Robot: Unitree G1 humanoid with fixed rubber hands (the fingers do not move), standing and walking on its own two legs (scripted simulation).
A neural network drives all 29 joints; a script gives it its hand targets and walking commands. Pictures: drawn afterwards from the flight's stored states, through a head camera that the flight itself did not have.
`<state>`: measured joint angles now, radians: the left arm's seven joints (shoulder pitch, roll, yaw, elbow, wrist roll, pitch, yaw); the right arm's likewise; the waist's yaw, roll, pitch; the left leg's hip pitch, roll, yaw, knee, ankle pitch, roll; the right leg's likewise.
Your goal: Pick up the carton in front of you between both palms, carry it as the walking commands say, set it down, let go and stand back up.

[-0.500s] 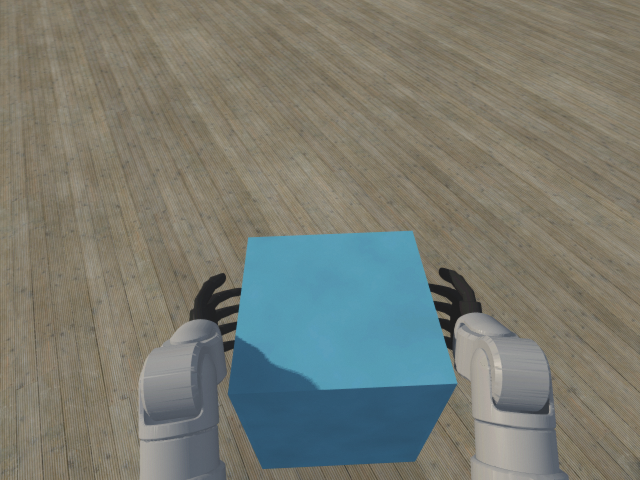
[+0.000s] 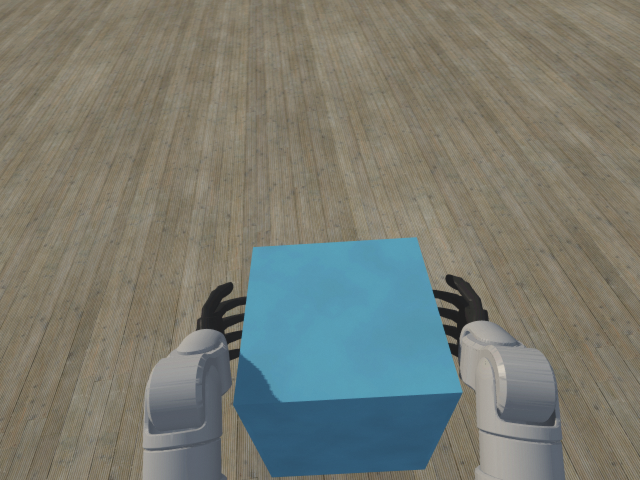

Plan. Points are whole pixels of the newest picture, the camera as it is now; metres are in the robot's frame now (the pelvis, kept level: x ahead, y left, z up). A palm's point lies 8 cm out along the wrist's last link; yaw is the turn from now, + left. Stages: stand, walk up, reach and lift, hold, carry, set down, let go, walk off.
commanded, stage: carry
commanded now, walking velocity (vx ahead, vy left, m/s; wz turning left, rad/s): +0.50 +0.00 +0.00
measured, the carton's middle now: (341, 361) +0.27 +0.00 -0.02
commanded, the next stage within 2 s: none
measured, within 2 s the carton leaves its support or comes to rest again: neither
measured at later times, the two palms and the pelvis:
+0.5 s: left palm (226, 168) +0.59 +0.18 +0.07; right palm (400, 155) +0.58 -0.12 +0.07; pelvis +0.32 +0.03 +0.00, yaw +1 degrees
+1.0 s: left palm (253, 74) +0.90 +0.16 +0.08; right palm (385, 63) +0.92 -0.13 +0.07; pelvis +0.65 +0.00 +0.00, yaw +3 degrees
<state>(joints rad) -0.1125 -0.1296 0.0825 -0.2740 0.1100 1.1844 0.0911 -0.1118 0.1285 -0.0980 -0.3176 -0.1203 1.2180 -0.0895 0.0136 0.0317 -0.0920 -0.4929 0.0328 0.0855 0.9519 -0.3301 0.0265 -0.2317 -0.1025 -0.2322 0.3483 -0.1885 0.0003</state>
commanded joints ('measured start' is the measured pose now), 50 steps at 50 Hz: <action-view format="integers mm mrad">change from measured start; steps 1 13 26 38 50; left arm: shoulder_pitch -508 -511 -512 -464 -475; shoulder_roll -980 -805 -947 -940 -907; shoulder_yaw -706 -697 -718 -682 -704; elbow -175 -216 -228 -92 -227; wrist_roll -449 -435 -400 -412 -440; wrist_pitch -27 59 -1 20 0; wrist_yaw -272 -271 -232 -273 -273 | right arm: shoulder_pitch -522 -419 -516 -512 -476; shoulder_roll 958 836 933 904 931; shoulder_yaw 762 676 728 721 747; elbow -138 -91 -191 -92 -185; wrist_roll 428 369 468 414 412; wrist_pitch -49 10 -30 2 -37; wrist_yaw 249 233 272 270 231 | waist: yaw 6 -53 -32 12 4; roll -208 84 110 -196 -169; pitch -224 -360 -205 -325 -192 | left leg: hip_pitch -131 728 618 -168 -97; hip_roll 42 241 220 35 48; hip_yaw -8 -299 -28 -83 71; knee -148 -596 -758 337 -356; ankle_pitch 68 92 493 -122 236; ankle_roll -13 148 112 -5 -41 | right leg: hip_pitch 316 -124 -360 485 343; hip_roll -243 -45 5 -294 -156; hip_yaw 202 -46 89 555 137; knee -184 648 295 -77 -162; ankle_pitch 109 176 46 252 292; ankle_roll -89 71 25 -214 -126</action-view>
